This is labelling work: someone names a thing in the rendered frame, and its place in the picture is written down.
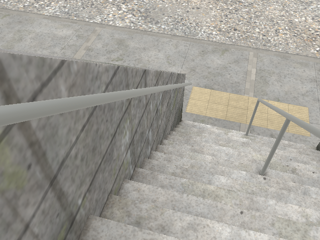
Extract stairs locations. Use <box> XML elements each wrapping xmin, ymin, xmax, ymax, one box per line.
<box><xmin>79</xmin><ymin>120</ymin><xmax>320</xmax><ymax>240</ymax></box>

